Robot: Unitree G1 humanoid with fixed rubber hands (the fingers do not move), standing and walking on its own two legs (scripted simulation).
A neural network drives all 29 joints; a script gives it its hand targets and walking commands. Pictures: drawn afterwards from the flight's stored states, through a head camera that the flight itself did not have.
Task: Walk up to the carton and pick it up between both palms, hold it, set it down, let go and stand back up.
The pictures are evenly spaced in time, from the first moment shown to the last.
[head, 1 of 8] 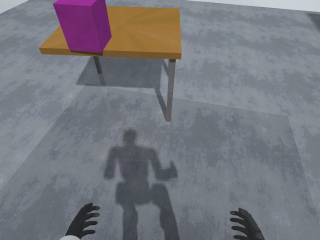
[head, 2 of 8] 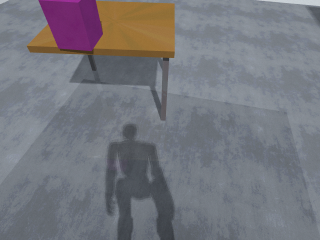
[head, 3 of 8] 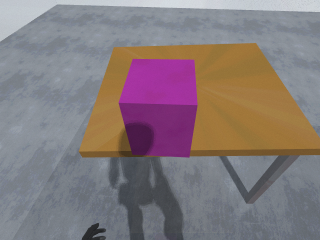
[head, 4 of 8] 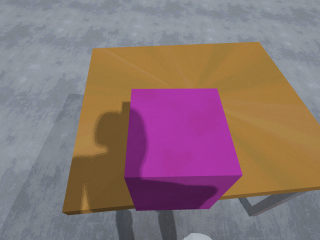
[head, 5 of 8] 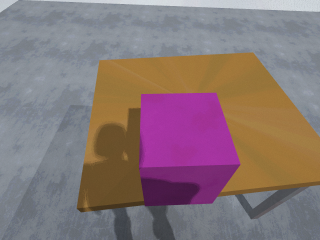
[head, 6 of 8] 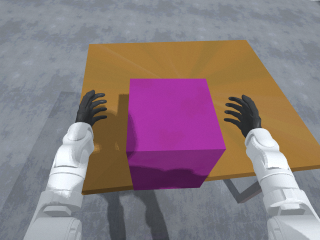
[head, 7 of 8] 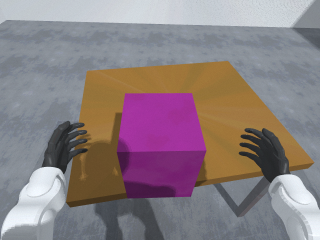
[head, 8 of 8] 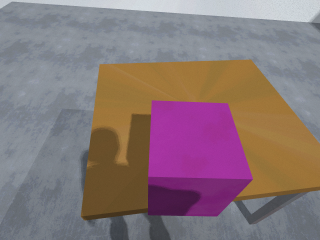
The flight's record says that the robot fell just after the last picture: no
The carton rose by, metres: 0.00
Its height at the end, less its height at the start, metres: +0.00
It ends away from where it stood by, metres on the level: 0.01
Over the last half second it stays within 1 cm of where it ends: yes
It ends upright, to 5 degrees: yes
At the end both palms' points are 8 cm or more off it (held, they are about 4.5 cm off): yes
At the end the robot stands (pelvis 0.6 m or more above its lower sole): yes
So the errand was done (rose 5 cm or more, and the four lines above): no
